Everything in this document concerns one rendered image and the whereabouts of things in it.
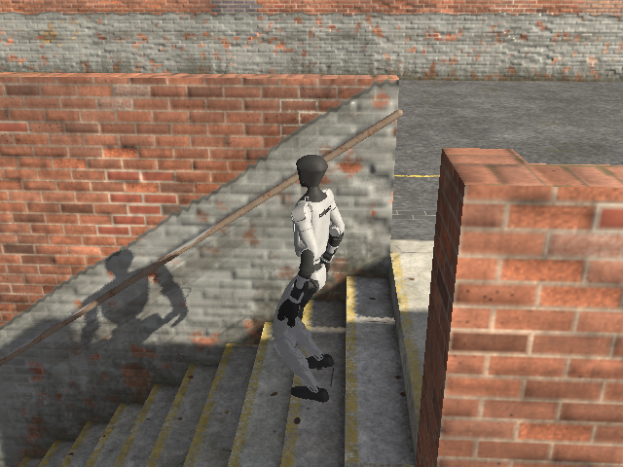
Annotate stairs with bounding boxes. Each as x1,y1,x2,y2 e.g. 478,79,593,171
18,256,419,467

